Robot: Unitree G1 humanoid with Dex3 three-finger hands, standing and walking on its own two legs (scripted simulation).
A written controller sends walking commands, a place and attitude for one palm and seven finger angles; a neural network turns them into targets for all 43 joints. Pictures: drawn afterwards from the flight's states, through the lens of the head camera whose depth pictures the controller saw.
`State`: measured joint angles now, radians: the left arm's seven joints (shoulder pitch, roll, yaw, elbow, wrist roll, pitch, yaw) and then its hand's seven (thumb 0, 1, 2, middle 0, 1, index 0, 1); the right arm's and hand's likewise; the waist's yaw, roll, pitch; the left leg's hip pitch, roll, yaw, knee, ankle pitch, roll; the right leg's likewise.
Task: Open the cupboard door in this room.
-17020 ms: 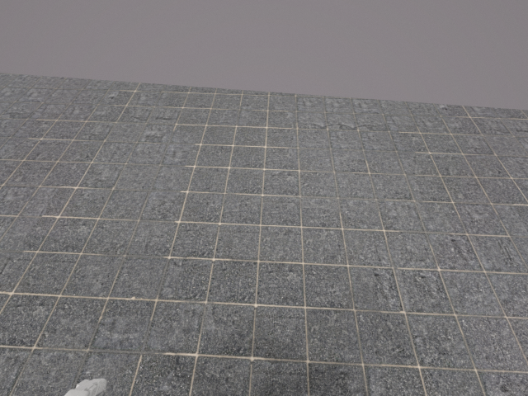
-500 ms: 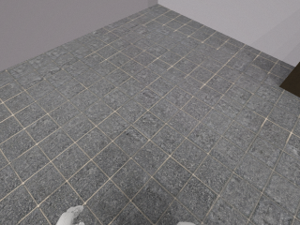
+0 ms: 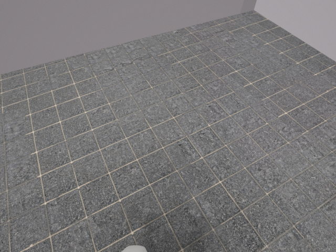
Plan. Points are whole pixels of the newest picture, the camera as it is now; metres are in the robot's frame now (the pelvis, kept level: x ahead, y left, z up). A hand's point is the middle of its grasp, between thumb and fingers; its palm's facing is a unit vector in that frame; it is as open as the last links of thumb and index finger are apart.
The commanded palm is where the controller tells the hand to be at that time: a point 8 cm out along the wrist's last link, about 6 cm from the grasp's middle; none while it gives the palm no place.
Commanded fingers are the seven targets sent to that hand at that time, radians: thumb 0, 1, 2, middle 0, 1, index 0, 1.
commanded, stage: turn or walk to find it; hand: left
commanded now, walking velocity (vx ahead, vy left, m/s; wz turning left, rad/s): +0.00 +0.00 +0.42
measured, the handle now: out of the picture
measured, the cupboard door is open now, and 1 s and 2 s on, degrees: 0 0 0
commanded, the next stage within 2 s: none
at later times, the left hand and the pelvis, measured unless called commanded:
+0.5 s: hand out of the picture +0.05 +0.24 -0.16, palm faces +0.21 -0.95 -0.25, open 7.4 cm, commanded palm none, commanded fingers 0.00 0.90 0.90 -0.20 -0.30 -0.20 -0.30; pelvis -0.02 +0.02 +0.00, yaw +11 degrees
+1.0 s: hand out of the picture -0.10 +0.20 -0.18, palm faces +0.45 -0.86 -0.24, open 7.4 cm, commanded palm none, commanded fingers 0.00 0.90 0.90 -0.20 -0.30 -0.20 -0.30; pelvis -0.04 +0.01 -0.01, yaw +26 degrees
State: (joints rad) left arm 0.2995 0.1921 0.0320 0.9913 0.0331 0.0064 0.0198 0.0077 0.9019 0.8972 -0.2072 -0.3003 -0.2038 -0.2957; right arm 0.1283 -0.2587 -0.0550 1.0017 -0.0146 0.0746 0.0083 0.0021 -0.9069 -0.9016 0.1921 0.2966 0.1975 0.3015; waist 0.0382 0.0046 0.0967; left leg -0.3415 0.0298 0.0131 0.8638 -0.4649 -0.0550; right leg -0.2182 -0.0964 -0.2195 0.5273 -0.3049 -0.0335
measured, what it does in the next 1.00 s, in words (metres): steps on the spot, turning left: left foot, then right foot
